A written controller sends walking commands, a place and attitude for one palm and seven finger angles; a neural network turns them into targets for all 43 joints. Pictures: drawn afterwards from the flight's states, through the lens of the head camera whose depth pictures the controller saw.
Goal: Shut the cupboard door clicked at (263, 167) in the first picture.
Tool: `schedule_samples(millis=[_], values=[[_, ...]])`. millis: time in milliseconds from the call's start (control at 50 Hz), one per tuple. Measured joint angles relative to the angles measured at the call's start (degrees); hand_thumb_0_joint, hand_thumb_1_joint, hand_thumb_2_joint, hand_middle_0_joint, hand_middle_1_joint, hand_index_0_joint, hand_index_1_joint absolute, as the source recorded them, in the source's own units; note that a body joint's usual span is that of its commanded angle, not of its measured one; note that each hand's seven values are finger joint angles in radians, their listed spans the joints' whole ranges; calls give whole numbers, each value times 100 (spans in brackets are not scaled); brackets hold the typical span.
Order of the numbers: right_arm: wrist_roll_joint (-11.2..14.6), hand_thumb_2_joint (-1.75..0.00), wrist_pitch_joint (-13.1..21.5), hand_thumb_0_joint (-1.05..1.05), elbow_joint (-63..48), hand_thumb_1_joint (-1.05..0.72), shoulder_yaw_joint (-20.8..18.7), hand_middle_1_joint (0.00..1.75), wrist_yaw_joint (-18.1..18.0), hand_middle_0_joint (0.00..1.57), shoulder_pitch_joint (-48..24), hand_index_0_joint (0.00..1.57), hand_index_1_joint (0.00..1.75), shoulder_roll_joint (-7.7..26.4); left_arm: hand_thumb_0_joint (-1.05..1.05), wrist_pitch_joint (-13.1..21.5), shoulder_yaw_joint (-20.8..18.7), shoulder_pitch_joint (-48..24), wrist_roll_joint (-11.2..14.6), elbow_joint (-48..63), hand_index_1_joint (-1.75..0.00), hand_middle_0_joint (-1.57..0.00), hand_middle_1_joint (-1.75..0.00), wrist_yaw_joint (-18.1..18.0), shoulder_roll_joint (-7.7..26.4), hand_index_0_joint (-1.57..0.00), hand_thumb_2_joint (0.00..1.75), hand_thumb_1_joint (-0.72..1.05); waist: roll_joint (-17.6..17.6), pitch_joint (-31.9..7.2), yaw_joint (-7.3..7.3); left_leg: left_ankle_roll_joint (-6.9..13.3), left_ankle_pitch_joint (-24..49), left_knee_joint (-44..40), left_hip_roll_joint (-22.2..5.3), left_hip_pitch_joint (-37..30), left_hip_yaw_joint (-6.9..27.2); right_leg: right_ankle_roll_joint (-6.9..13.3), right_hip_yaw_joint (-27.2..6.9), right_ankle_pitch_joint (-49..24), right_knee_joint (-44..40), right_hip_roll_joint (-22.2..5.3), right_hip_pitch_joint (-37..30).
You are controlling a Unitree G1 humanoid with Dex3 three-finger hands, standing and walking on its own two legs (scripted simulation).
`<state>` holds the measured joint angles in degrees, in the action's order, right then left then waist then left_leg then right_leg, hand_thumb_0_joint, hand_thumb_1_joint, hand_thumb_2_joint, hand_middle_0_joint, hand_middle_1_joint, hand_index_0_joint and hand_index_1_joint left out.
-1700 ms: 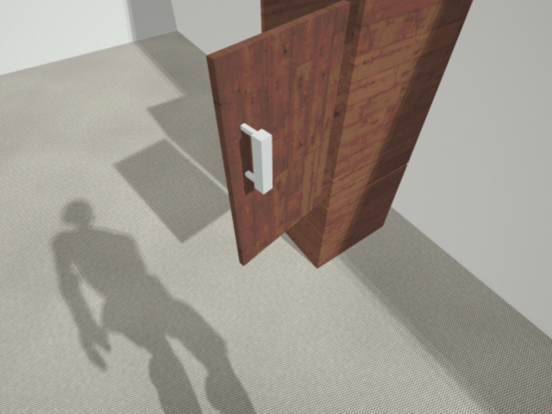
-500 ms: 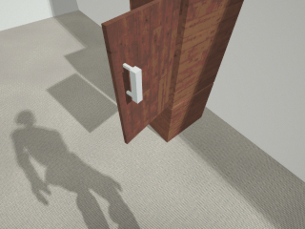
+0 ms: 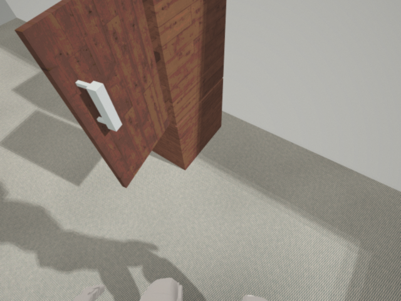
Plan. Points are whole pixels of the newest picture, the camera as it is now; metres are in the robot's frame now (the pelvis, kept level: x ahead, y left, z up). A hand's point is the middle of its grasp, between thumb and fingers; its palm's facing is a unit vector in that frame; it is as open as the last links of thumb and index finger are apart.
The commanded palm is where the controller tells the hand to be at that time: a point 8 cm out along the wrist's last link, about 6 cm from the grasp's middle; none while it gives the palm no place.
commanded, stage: walk around to get in front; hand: left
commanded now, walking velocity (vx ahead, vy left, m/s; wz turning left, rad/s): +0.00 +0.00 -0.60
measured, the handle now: (98, 105) +0.51 +0.28 +0.06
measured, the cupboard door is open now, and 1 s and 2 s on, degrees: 100 100 100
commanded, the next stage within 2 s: none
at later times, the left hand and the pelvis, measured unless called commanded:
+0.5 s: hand (138, 285) +0.16 +0.17 -0.15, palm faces -0.29 -0.93 -0.21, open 7.4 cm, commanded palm none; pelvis +0.00 +0.00 +0.01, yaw -18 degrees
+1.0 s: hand (161, 273) +0.19 +0.12 -0.17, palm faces -0.53 -0.83 -0.19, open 7.4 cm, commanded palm none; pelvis +0.01 +0.00 +0.01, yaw -35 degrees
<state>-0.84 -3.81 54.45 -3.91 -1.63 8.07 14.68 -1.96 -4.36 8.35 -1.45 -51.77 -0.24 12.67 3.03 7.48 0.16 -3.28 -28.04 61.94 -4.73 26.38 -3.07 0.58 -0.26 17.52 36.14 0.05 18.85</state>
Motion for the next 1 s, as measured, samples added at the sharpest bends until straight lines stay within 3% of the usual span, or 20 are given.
schedule_samples(millis=[80, 180, 240, 300, 340, 480, 540, 600, 640, 680, 820, 900, 940, 1000], values=[[34, -90, 66, 0, -190, -91, 9, 30, 3, 20, -120, 20, 30, -48, 1, -62, 49, 149, -20, -45, -30, -20, -30, -18, -63, -20, 90, 91, -199, -63, 12, -27, 140, -532, 188, -92, 51, -3, -274, -213, -304, 88, -73], [74, -90, 217, 0, -372, -91, 92, 30, -20, 20, -115, 20, 30, -154, 1, -136, 53, 297, 16, -61, -30, -20, -30, 19, -82, -20, 90, 90, -384, -214, 50, 68, 683, -2440, 325, -784, 106, -114, -574, -236, -244, 268, 62], [-7, -90, 348, 0, -403, -91, 187, 30, -53, 20, 8, 20, 30, -252, 1, -229, 25, 238, 33, -89, -30, -20, -30, 71, -15, -20, 90, 90, -497, -212, 69, 385, 900, -2597, 237, -859, -15, -152, -465, 791, 912, 311, 485], [-56, -90, 359, 0, -373, -91, 285, 30, -80, 20, 201, 20, 30, -364, 1, -234, -29, 130, 16, -113, -30, -20, -30, 155, 63, -20, 90, 91, -558, -157, 98, 400, 980, -2842, 112, -1073, -182, -282, -181, 958, 2418, 207, 911], [-62, -90, 336, 0, -333, -91, 311, 30, -87, 20, 313, 20, 30, -397, 1, -230, -46, 87, 28, -80, -30, -20, -30, 197, 77, -20, 90, 91, -524, -139, 104, 372, 1073, -3048, 17, -1208, -291, -351, 0, 861, 2716, 77, 991], [-73, -90, 293, 0, -194, -91, 212, 30, -30, 21, 570, 21, 30, -322, 1, -214, -4, -65, 41, -13, -30, -20, -29, 250, 56, -19, 90, 91, -245, -84, -47, 197, 1000, -3043, -338, -1345, -752, -267, 393, 762, 975, -147, 344], [-35, -90, 243, 0, -169, -91, 143, 30, 16, 21, 723, 21, 30, -213, 1, -111, 29, -96, 34, 54, -30, -20, -30, 246, 90, -19, 90, 91, -170, -117, -110, 59, 720, -2530, -474, -1173, -918, -67, 471, -148, -195, -138, -194], [18, -90, 35, 0, -42, -91, 65, 30, 2, 20, 592, 21, 30, -31, 1, 26, 65, -153, 39, 63, -30, -20, -30, 121, 7, -19, 90, 91, 18, -11, -143, -19, -188, -908, -325, -533, -328, 119, 383, 3, 43, 5, -62], [26, -90, -50, 0, 5, -91, 31, 30, -4, 20, 474, 20, 30, 13, 1, 12, 71, -111, 44, 79, -30, -20, -30, 36, -26, -19, 90, 91, 0, 9, -124, -49, -78, -108, -149, -183, -70, 149, 244, 17, -76, 71, -93], [24, -90, -54, 0, -27, -91, 15, 30, 10, 20, 378, 20, 30, 16, 1, -16, 81, -44, 40, 68, -30, -20, -30, -13, -41, -20, 90, 91, -60, -11, -116, -85, 158, 122, -48, 7, 32, 147, 94, -122, -282, 126, -140], [53, -90, 52, 0, -255, -91, 40, 30, 28, 20, 148, 20, 30, -124, 1, -72, 103, 154, 8, 3, -30, -20, -30, 13, -71, -20, 90, 90, -286, -160, -26, -68, 309, -1118, 205, -247, 173, 146, -369, -373, -599, 290, -157], [78, -90, 195, 0, -364, -91, 119, 30, 1, 20, 102, 20, 30, -219, 1, -128, 65, 243, 37, -10, -30, -20, -30, 31, -55, -20, 90, 90, -378, -282, 30, 47, 711, -2582, 313, -827, 194, 48, -607, -325, -418, 438, 23], [28, -90, 293, 0, -412, -91, 167, 30, -25, 20, 141, 20, 30, -262, 1, -182, 40, 244, 70, -23, -30, -20, -30, 58, -19, -20, 90, 90, -408, -326, 26, 256, 1081, -2820, 260, -883, 141, -5, -567, 282, 145, 479, 293], [-55, -90, 349, 0, -416, -91, 269, 30, -50, 20, 254, 20, 30, -378, 1, -225, -33, 166, 21, -85, -30, -20, -30, 145, 79, -20, 90, 91, -505, -274, 56, 340, 967, -2880, 159, -1042, -69, -167, -272, 947, 1805, 365, 803]])
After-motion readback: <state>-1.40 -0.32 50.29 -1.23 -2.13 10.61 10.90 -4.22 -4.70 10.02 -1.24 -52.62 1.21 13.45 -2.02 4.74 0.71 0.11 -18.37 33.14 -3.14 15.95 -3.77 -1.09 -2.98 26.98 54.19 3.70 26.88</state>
